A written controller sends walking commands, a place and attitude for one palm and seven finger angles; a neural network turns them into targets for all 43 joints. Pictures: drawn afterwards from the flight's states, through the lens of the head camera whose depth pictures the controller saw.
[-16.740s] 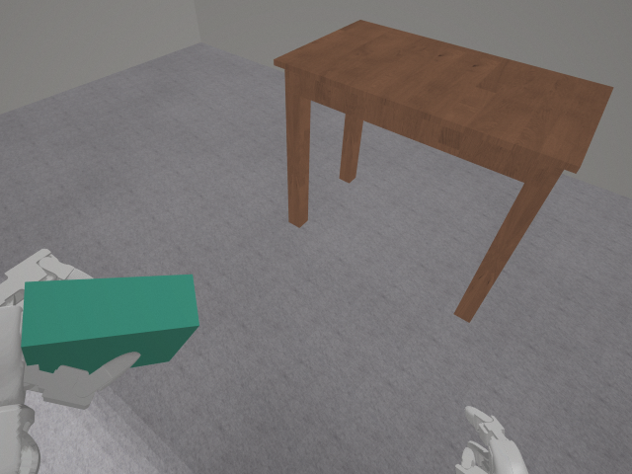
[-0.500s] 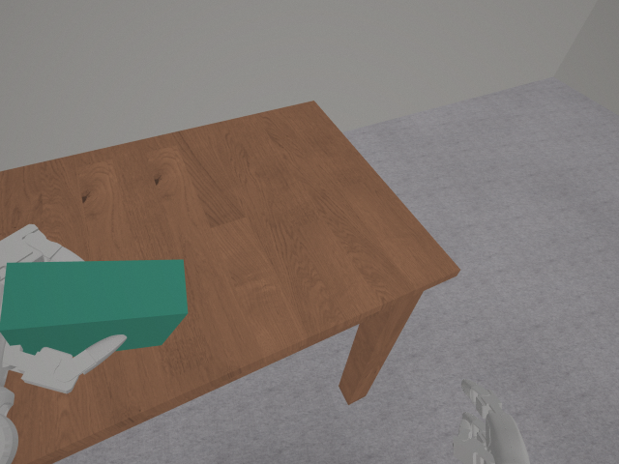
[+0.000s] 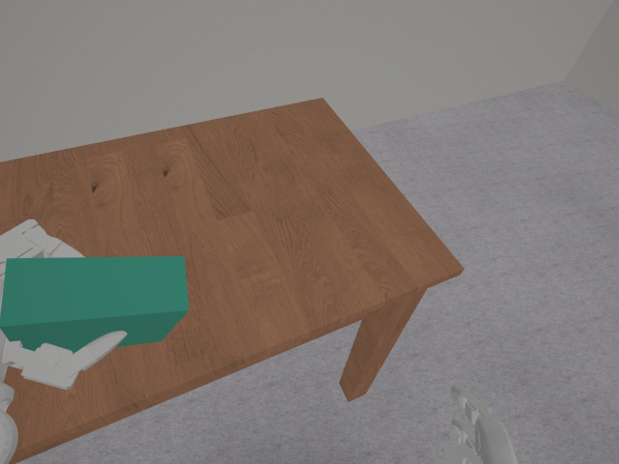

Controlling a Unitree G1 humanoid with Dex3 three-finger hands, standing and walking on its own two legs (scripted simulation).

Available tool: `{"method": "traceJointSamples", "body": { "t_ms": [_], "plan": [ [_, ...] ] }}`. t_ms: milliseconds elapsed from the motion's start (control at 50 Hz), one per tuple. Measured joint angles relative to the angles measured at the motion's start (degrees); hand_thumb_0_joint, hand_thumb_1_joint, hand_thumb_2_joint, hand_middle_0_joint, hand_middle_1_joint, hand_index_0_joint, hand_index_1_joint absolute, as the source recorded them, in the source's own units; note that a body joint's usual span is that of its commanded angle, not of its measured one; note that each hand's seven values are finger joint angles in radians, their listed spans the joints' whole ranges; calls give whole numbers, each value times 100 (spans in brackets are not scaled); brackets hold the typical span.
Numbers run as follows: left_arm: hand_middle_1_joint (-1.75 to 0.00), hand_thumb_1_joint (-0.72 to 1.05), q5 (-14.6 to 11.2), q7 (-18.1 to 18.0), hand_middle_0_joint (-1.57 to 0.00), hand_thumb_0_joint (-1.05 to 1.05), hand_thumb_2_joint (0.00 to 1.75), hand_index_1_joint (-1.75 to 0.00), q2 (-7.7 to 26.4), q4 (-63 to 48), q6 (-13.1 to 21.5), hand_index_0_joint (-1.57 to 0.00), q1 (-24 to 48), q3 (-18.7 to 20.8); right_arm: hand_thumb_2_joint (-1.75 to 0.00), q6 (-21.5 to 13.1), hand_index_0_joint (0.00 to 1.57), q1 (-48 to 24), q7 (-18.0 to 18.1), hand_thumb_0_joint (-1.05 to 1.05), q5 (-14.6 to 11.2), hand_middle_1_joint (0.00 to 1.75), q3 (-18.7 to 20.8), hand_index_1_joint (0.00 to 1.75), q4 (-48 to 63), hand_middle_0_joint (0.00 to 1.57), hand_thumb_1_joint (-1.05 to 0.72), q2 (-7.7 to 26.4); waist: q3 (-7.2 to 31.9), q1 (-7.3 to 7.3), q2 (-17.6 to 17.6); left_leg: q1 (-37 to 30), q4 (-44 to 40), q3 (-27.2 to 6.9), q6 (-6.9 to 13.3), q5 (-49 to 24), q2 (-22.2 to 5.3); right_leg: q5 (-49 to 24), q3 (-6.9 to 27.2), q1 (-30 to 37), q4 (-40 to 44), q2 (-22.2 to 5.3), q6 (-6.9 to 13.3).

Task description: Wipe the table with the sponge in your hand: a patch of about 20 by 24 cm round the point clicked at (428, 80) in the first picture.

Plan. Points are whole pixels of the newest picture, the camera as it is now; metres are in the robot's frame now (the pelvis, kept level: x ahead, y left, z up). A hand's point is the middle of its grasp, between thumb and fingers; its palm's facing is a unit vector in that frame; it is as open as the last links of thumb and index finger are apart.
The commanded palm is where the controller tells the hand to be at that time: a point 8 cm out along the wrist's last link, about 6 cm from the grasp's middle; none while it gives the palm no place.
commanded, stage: shuffle to correct the standing spot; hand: left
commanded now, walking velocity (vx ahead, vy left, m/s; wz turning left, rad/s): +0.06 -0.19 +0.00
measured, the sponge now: (126, 307) +0.23 +0.21 +0.14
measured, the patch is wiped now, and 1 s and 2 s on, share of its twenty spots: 0.00 0.00 0.00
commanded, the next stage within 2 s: come to a stop and stand still in 0.98 s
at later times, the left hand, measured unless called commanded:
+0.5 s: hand (64, 307) +0.22 +0.25 +0.16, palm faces +0.31 -0.86 -0.40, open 9.4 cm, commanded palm +0.16 +0.28 +0.18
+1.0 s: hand (72, 309) +0.22 +0.24 +0.16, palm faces +0.32 -0.85 -0.41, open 9.4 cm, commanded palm +0.16 +0.28 +0.18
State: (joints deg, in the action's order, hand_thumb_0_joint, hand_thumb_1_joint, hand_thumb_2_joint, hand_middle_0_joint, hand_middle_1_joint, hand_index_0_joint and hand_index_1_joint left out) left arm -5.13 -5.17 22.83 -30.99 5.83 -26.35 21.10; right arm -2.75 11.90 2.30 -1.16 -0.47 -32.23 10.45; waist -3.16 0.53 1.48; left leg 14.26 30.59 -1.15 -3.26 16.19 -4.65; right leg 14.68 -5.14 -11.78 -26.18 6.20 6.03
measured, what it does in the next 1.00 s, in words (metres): stands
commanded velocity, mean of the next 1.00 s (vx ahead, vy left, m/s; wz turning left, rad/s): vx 0.05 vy -0.19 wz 0.00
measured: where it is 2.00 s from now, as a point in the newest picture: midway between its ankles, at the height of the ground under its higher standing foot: outside the picture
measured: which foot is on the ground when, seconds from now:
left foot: down 0.00-1.00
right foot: down 0.00-1.00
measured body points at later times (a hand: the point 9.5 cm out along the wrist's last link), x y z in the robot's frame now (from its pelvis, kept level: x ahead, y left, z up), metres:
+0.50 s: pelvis +0.00 +0.00 +0.00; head +0.03 +0.02 +0.45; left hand +0.20 +0.29 +0.18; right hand +0.17 -0.23 -0.08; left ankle +0.00 +0.16 -0.73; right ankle +0.00 -0.04 -0.73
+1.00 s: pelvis +0.00 +0.00 +0.00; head +0.03 +0.01 +0.45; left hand +0.19 +0.28 +0.18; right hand +0.17 -0.23 -0.08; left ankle +0.00 +0.16 -0.73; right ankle +0.00 -0.04 -0.73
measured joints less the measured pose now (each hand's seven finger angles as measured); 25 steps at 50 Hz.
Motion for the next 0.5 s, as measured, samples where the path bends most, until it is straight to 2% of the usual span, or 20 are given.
{"method": "traceJointSamples", "body": {
  "t_ms": [220, 340, 500],
  "plan": [
    [-136, -43, -36, 28, -81, -1, 103, -136, 46, -78, 13, -81, -139, -10, -90, 3, 20, -17, -26, 1, -13, 30, -1, 30, 69, 20, -91, 7, 43, -98, -6, 75, 78, 14, 32, 36, 25, 20, 10, -71, -63, -27, 7],
    [-136, -43, -26, 37, -81, -1, 103, -136, 132, -59, 9, -81, -94, 68, -90, -2, 20, -6, -14, 1, -9, 30, 19, 30, 64, 20, -91, 25, -2, -77, 5, 64, 43, 3, 27, 10, 22, -19, 2, -40, 5, -22, -8],
    [-137, -43, -31, 32, -81, -1, 103, -136, 71, -85, 13, -81, -142, 24, -90, -12, 20, -11, -32, 1, -23, 30, 40, 30, 78, 20, -91, 52, -6, -86, -47, 94, 64, -19, 25, 12, 12, -28, -20, -50, 17, -10, 14]
  ]
}}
